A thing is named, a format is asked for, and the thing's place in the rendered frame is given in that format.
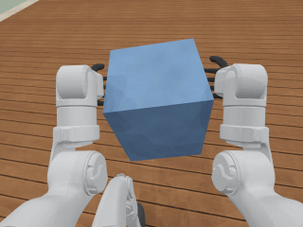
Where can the carton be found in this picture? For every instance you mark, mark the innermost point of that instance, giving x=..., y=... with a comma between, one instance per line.
x=157, y=100

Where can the robot left upper arm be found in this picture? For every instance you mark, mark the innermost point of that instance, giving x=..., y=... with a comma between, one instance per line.
x=74, y=178

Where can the robot left shin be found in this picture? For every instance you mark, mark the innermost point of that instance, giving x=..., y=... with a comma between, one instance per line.
x=132, y=219

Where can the left robot hand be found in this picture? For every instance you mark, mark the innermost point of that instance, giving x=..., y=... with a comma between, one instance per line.
x=96, y=67

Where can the left robot forearm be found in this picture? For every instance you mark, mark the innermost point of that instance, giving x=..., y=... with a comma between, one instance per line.
x=78, y=89

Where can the left robot thigh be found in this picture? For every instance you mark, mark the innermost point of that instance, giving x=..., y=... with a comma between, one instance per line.
x=111, y=210

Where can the right robot forearm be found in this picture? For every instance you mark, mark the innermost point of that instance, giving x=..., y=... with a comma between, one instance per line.
x=243, y=88

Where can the robot right upper arm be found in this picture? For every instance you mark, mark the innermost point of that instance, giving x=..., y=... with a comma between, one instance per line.
x=247, y=178

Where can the right robot hand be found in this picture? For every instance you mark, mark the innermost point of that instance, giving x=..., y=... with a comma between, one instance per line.
x=222, y=63

